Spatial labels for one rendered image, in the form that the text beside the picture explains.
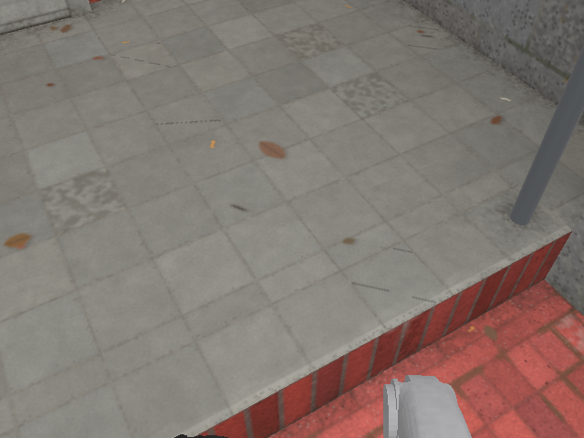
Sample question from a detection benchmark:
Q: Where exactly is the robot right thigh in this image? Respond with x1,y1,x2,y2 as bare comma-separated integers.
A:
383,375,472,438

